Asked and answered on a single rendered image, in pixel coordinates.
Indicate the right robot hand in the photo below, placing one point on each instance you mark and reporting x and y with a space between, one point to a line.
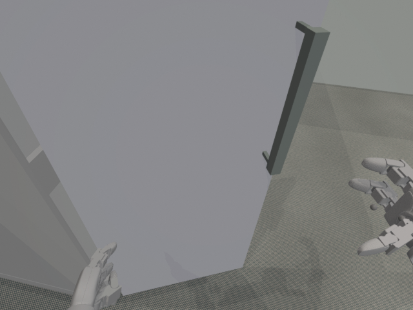
399 233

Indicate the handle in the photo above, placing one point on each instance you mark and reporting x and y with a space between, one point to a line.
310 54

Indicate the fridge door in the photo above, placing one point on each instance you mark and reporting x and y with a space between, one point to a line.
154 115

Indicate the left robot hand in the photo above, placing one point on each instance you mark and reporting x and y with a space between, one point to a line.
91 280

